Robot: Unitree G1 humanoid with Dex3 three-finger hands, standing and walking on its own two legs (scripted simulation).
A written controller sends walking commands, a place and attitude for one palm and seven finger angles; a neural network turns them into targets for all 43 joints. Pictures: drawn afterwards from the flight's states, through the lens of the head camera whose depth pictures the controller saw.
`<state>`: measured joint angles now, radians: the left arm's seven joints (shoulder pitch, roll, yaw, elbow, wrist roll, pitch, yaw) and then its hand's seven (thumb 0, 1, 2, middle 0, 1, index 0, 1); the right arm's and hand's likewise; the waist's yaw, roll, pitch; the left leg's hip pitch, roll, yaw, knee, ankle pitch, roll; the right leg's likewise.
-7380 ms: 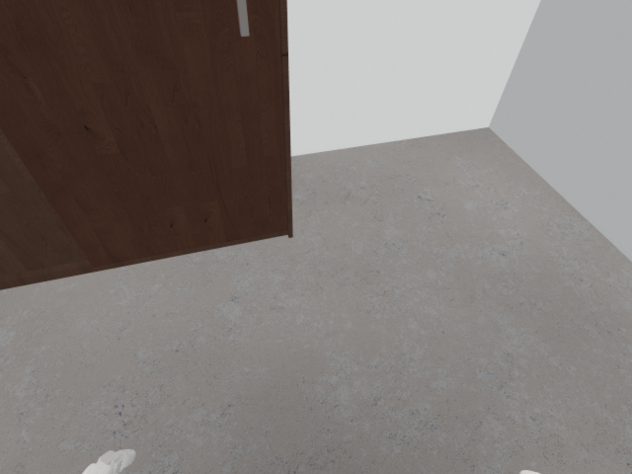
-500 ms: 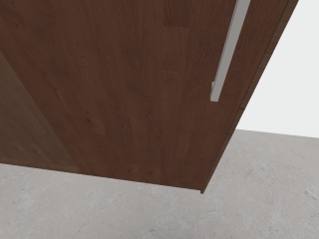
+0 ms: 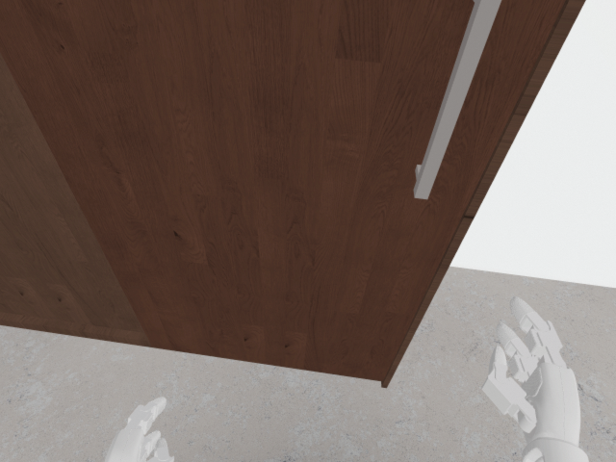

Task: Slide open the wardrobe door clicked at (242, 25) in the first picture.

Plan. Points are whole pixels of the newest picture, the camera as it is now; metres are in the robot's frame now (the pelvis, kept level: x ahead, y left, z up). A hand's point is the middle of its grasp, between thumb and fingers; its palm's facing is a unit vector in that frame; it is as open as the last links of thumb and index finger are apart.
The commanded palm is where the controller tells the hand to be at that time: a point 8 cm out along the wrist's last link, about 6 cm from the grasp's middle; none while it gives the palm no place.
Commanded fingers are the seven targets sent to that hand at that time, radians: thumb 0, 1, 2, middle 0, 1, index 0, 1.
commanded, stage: raise the hand with hooked fingers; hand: right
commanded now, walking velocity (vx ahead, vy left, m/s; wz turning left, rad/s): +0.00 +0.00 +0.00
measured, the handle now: (446, 106) +0.52 -0.13 +0.25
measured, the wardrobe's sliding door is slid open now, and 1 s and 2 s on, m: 0.00 0.00 0.00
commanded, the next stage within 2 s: move the hooked fingers beside the handle in 1.88 s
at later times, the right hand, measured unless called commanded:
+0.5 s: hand (515, 394) +0.22 -0.21 +0.06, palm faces -0.08 +0.99 -0.07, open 10.4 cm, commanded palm +0.17 -0.28 +0.08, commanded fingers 0.00 -0.04 -0.53 0.26 0.86 0.26 0.86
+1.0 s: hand out of the picture +0.24 -0.27 +0.17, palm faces +0.10 +0.99 -0.08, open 13.3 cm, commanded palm +0.20 -0.32 +0.17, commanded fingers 0.00 0.50 -0.30 0.30 1.20 0.30 1.20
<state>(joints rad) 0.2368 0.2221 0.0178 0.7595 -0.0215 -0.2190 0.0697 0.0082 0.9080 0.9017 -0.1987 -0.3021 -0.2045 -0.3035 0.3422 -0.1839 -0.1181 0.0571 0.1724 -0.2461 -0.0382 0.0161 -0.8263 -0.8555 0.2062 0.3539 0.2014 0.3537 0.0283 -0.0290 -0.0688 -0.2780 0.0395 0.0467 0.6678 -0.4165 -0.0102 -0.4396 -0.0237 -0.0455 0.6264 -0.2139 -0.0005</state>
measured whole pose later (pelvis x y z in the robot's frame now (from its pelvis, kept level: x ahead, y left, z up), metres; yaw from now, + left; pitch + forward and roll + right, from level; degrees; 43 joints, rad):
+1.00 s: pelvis +0.00 -0.01 +0.00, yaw -1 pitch +0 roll +2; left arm 0.21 0.24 -0.06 0.60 -0.06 -0.27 0.11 0.01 0.90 0.90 -0.20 -0.30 -0.21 -0.30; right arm 0.11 -0.40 -0.40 -0.12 0.38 -0.01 0.33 0.00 0.32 -0.37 0.29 1.09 0.29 1.09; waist -0.05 -0.03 -0.04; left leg -0.21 0.02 0.07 0.59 -0.38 -0.02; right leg -0.41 -0.04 -0.02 0.64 -0.22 -0.02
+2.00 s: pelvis +0.01 +0.00 +0.01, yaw +0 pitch -2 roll +1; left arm 0.18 0.27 -0.08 0.59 -0.10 -0.19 0.10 0.01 0.91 0.90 -0.20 -0.30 -0.21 -0.30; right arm -0.13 -0.48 -0.47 0.03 0.36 0.29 0.42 -0.01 0.50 -0.29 0.30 1.20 0.30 1.20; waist -0.07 -0.06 -0.02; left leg -0.10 0.01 0.06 0.47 -0.34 0.00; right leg -0.30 -0.04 -0.02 0.51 -0.18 0.01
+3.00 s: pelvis +0.01 +0.01 +0.01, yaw +1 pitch +0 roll +1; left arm 0.25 0.27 -0.04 0.65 -0.09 -0.10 0.10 0.01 0.91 0.90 -0.20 -0.30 -0.20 -0.30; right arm -0.51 -0.41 -0.33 0.43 0.25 0.23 0.24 -0.01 0.50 -0.29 0.30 1.20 0.30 1.20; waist 0.00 -0.05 -0.03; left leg -0.15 0.00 0.05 0.48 -0.33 0.01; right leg -0.32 -0.05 -0.03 0.50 -0.17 0.01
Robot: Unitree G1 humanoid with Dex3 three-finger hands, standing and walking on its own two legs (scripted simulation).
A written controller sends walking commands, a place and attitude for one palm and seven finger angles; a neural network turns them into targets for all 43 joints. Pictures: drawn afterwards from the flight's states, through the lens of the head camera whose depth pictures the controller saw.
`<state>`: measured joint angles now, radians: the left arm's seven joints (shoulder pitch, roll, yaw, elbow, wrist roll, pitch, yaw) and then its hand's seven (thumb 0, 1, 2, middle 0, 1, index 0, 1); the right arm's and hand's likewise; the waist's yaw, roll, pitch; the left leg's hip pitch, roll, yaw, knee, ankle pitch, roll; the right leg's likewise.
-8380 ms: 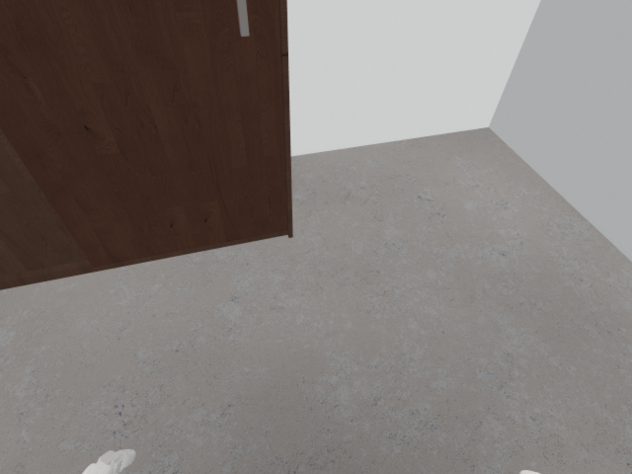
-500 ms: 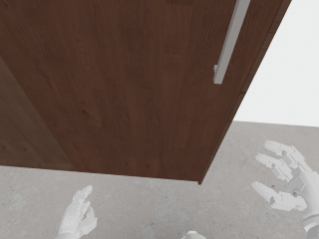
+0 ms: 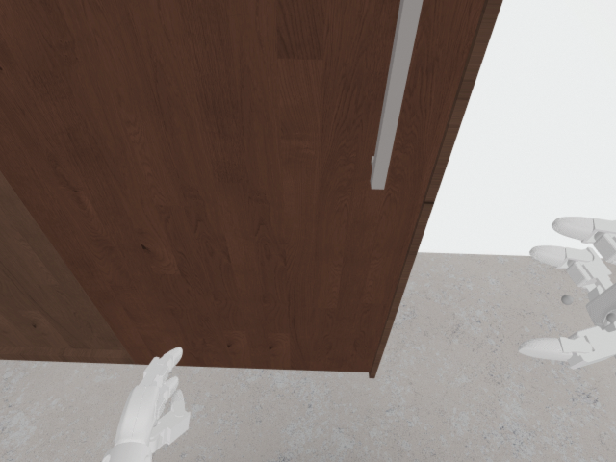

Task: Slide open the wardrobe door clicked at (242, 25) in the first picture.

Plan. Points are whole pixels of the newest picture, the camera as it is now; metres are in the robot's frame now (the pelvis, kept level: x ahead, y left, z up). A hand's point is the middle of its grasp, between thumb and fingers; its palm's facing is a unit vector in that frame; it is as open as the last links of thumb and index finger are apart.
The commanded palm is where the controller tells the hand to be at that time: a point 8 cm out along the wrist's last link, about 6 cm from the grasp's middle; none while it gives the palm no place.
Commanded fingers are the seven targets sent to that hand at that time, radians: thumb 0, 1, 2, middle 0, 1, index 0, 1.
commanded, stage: raise the hand with hooked fingers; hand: right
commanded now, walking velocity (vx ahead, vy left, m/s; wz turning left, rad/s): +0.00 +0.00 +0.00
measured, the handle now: (389, 96) +0.52 -0.11 +0.25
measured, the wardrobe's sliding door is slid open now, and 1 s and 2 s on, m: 0.00 0.00 0.00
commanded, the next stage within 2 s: move the hooked fingers beside the handle in 0.88 s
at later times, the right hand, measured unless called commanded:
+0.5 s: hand (600, 249) +0.26 -0.27 +0.22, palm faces +0.08 +0.99 -0.09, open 14.0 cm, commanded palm +0.22 -0.30 +0.23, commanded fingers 0.00 0.50 -0.30 0.30 1.20 0.30 1.20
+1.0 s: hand (562, 239) +0.29 -0.25 +0.21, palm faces +0.05 +1.00 -0.07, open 14.0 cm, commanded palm +0.26 -0.30 +0.23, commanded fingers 0.00 0.50 -0.30 0.30 1.20 0.30 1.20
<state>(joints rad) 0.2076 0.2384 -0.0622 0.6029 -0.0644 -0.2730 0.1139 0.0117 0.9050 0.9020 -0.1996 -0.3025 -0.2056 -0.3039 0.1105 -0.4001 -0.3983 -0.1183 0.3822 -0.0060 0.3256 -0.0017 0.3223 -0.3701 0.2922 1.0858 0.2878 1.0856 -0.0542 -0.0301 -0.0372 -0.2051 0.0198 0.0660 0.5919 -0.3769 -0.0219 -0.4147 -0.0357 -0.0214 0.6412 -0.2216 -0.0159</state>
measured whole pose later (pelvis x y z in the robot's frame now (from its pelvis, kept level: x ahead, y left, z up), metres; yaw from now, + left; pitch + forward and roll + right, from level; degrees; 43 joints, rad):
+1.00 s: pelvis +0.01 +0.02 +0.01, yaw +0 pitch -2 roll +1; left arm 0.18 0.27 -0.08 0.59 -0.10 -0.19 0.10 0.01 0.91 0.90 -0.20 -0.30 -0.21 -0.30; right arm -0.13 -0.48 -0.47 0.03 0.36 0.29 0.42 -0.01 0.50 -0.29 0.30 1.20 0.30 1.20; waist -0.07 -0.06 -0.02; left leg -0.10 0.01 0.06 0.47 -0.34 0.00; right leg -0.30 -0.04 -0.02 0.51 -0.18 0.01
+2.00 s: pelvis +0.01 +0.02 +0.01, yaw +1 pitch +0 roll +1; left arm 0.25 0.27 -0.04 0.65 -0.09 -0.10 0.10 0.01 0.91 0.90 -0.20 -0.30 -0.20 -0.30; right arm -0.51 -0.41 -0.33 0.43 0.25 0.23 0.24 -0.01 0.50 -0.29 0.30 1.20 0.30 1.20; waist 0.00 -0.05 -0.03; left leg -0.15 0.00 0.05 0.48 -0.33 0.01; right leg -0.32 -0.05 -0.03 0.50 -0.17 0.01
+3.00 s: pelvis +0.03 +0.03 +0.01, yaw +3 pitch +2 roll +0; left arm 0.31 0.27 0.00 0.67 -0.07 -0.03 0.08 0.01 0.91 0.90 -0.20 -0.30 -0.20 -0.30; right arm -0.70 -0.36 -0.29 0.66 0.18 0.12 0.14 -0.01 0.50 -0.30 0.30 1.20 0.30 1.20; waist 0.03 -0.05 -0.06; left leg -0.18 -0.01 0.03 0.50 -0.36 0.01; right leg -0.36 -0.06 -0.05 0.52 -0.20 0.02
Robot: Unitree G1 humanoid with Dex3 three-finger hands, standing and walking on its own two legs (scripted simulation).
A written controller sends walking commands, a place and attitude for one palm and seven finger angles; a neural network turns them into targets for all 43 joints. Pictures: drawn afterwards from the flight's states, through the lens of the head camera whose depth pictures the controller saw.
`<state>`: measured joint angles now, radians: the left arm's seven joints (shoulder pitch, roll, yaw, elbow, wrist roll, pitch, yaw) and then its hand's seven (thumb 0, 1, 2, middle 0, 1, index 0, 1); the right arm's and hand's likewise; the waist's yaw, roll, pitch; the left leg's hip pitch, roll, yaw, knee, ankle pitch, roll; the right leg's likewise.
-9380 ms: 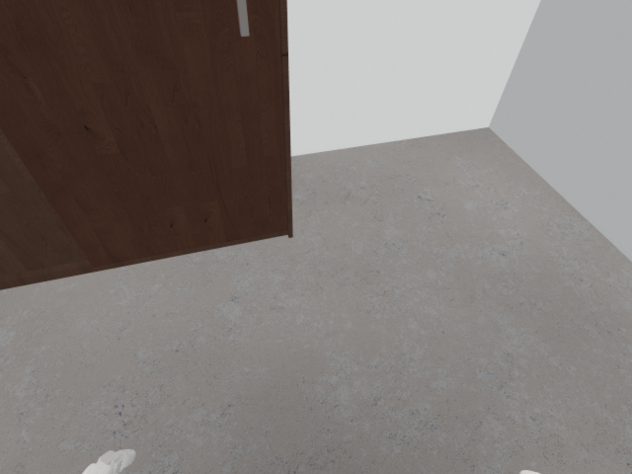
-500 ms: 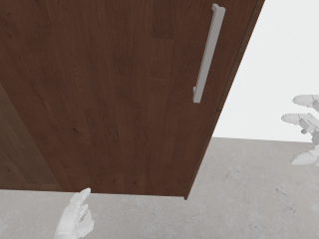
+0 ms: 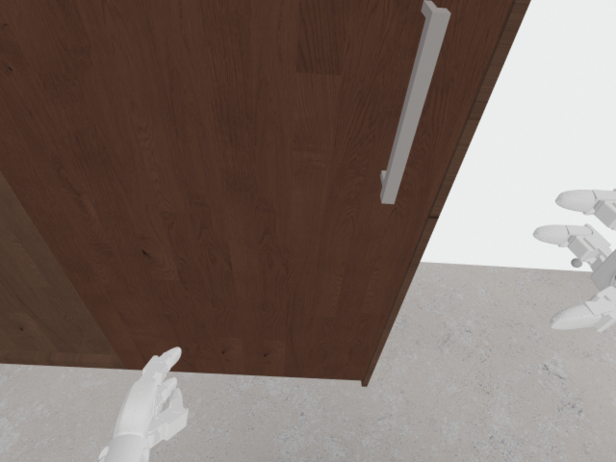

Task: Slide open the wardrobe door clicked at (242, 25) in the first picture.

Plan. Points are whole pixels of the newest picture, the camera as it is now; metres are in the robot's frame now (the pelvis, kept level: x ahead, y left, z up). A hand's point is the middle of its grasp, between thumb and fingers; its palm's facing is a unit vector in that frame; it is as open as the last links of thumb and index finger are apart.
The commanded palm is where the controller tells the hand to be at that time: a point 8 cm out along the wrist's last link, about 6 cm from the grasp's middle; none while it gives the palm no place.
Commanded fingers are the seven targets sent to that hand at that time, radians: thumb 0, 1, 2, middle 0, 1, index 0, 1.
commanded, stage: move the hooked fingers beside the handle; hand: right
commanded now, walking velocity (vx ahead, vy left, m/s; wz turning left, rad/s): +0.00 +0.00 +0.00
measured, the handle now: (405, 114) +0.51 -0.13 +0.23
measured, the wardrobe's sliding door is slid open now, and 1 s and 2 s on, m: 0.00 0.00 0.00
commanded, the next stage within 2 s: none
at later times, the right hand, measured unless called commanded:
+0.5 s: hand (532, 218) +0.33 -0.24 +0.21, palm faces +0.07 +1.00 -0.01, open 14.0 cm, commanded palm +0.30 -0.29 +0.21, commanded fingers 0.00 0.50 -0.30 0.30 1.20 0.30 1.20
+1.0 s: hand (486, 198) +0.38 -0.21 +0.19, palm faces +0.05 +1.00 +0.00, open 14.0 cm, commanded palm +0.36 -0.26 +0.20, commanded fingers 0.00 0.50 -0.30 0.30 1.20 0.30 1.20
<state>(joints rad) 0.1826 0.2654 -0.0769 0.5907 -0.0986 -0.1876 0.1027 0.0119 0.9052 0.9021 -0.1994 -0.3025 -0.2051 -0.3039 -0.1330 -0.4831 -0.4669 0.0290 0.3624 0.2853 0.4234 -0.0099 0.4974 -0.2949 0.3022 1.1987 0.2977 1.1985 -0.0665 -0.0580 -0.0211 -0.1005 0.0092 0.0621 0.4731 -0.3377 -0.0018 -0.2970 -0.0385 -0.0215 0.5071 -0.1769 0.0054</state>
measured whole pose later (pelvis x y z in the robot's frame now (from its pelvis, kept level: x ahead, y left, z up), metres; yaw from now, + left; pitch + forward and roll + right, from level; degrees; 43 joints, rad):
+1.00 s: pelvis +0.00 +0.00 +0.00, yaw +1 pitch +0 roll +1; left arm 0.25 0.27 -0.04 0.65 -0.09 -0.10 0.10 0.01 0.91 0.90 -0.20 -0.30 -0.20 -0.30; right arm -0.51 -0.41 -0.33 0.43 0.25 0.23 0.24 -0.01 0.50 -0.29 0.30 1.20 0.30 1.20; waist 0.00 -0.05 -0.03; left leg -0.15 0.00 0.05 0.48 -0.33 0.01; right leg -0.32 -0.05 -0.03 0.50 -0.17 0.01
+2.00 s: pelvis +0.02 +0.01 +0.00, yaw +2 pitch +2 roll +0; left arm 0.31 0.27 0.00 0.67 -0.07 -0.03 0.08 0.01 0.91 0.90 -0.20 -0.30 -0.20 -0.30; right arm -0.70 -0.36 -0.29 0.66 0.18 0.12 0.14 -0.01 0.50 -0.30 0.30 1.20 0.30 1.20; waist 0.03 -0.05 -0.06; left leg -0.18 -0.01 0.03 0.50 -0.36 0.01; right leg -0.36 -0.06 -0.05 0.52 -0.20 0.02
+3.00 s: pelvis +0.01 +0.00 +0.00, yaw +2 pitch +3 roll +1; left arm 0.30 0.26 -0.01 0.67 -0.06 -0.05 0.06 0.01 0.91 0.90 -0.20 -0.30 -0.20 -0.30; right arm -0.78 -0.30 -0.23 0.72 0.17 0.09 0.07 -0.01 0.50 -0.29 0.30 1.20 0.30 1.20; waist 0.04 -0.04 -0.05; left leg -0.22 0.00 0.03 0.52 -0.36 0.00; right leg -0.40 -0.05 -0.05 0.55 -0.21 0.01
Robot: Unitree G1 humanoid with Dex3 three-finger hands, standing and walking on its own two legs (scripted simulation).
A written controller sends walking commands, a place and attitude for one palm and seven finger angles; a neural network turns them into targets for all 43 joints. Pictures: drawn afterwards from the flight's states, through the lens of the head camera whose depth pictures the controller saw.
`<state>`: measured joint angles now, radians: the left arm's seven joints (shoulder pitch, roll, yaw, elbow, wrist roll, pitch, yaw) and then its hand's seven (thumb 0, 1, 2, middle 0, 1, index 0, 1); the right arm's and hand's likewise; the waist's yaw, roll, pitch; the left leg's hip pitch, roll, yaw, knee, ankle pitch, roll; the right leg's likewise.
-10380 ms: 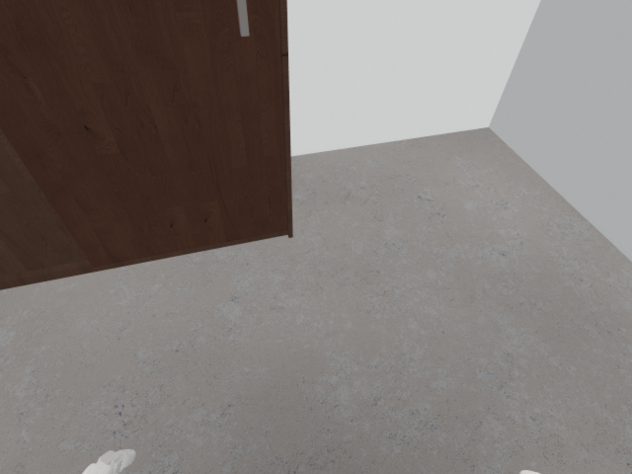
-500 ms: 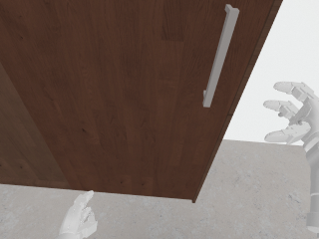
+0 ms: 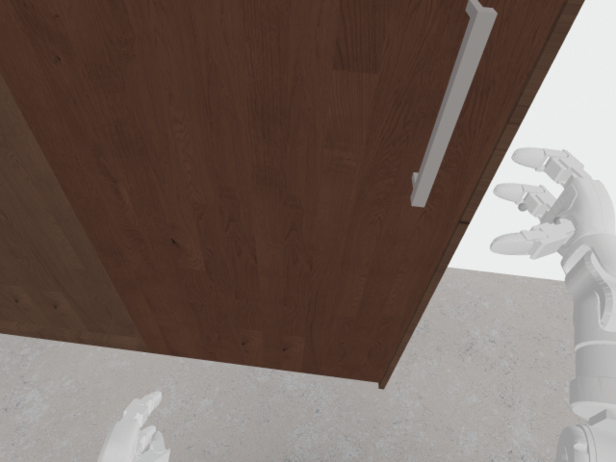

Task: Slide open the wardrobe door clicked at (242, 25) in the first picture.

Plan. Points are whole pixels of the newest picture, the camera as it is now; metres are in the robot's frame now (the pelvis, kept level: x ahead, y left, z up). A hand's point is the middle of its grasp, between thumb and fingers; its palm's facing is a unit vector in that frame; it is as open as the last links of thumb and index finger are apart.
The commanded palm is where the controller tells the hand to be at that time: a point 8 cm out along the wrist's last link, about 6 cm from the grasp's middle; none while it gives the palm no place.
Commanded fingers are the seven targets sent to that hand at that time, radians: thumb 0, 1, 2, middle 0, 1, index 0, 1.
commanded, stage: move the hooked fingers beside the handle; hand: right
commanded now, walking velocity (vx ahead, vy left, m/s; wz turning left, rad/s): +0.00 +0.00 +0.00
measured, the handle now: (442, 116) +0.51 -0.14 +0.23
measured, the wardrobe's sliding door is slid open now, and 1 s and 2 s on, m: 0.00 0.00 0.00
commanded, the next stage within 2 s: feel for the door with the fingertips in 1.54 s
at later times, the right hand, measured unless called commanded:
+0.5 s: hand (471, 166) +0.45 -0.18 +0.20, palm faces +0.05 +1.00 +0.00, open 14.0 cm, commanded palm +0.42 -0.23 +0.20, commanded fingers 0.00 0.50 -0.30 0.30 1.20 0.30 1.20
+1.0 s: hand (469, 167) +0.45 -0.18 +0.20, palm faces +0.07 +1.00 +0.00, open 14.0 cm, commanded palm +0.42 -0.22 +0.19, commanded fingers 0.00 0.50 -0.30 0.30 1.20 0.30 1.20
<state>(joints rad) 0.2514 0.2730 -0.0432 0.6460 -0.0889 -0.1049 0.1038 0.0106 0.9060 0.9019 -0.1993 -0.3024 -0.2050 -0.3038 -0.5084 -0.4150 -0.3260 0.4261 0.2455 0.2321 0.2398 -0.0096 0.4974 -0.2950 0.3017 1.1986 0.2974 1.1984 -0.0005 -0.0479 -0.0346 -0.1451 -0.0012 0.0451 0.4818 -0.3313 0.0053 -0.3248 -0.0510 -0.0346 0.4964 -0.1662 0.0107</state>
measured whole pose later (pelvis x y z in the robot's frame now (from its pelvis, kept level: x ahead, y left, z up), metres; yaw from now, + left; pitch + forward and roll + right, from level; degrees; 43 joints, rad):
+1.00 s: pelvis +0.02 +0.01 +0.00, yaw +1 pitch +2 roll +0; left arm 0.31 0.27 0.00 0.67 -0.07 -0.03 0.08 0.01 0.91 0.90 -0.20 -0.30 -0.20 -0.30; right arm -0.70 -0.36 -0.29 0.66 0.18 0.12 0.14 -0.01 0.50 -0.30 0.30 1.20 0.30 1.20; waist 0.03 -0.05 -0.06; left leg -0.18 -0.01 0.03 0.50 -0.36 0.01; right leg -0.36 -0.06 -0.05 0.52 -0.20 0.02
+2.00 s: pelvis +0.01 -0.01 +0.00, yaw +1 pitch +3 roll +1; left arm 0.30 0.26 -0.01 0.67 -0.06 -0.05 0.06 0.01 0.91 0.90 -0.20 -0.30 -0.20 -0.30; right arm -0.78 -0.30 -0.23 0.72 0.17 0.09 0.07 -0.01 0.50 -0.29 0.30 1.20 0.30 1.20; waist 0.04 -0.04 -0.05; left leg -0.22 0.00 0.03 0.52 -0.36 0.00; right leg -0.40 -0.05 -0.05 0.55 -0.21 0.01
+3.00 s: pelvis +0.00 +0.00 -0.01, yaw +2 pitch +4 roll +1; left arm 0.35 0.26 0.00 0.70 -0.06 -0.06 0.05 0.01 0.91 0.90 -0.20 -0.30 -0.21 -0.30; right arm -0.84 -0.30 -0.26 0.84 0.16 0.00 0.06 -0.01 0.50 -0.29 0.31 1.21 0.30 1.21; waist 0.06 -0.04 -0.06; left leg -0.26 -0.01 0.02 0.55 -0.35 0.00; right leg -0.43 -0.06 -0.05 0.56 -0.20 0.01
